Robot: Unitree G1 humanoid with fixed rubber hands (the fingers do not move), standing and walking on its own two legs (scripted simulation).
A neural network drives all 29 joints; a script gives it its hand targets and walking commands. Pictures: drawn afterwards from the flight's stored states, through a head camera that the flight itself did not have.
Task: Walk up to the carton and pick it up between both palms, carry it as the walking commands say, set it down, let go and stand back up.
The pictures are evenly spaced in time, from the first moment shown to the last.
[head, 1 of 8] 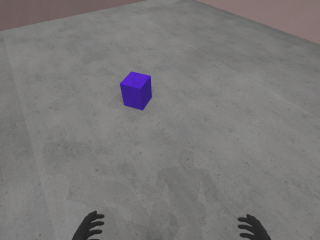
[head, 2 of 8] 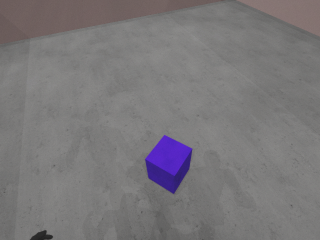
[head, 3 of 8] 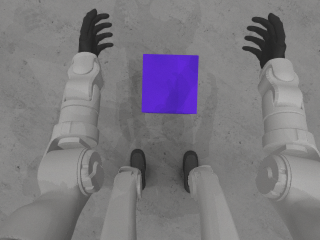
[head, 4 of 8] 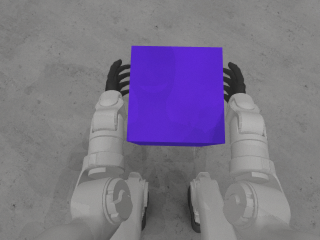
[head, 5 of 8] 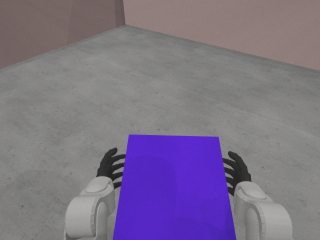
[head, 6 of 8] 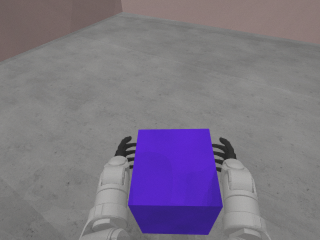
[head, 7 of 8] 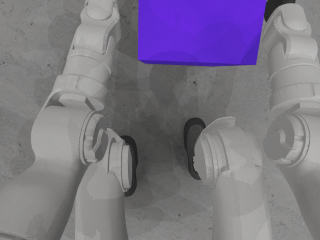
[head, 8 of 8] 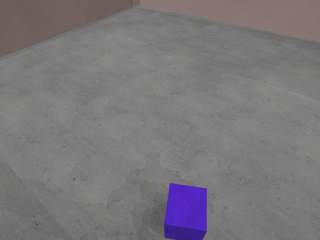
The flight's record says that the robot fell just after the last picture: no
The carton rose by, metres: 0.67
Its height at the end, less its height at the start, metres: +0.00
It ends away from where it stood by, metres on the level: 0.63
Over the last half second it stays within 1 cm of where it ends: yes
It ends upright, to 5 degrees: yes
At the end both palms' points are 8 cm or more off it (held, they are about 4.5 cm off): yes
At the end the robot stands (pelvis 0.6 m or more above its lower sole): yes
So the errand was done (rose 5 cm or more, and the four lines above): yes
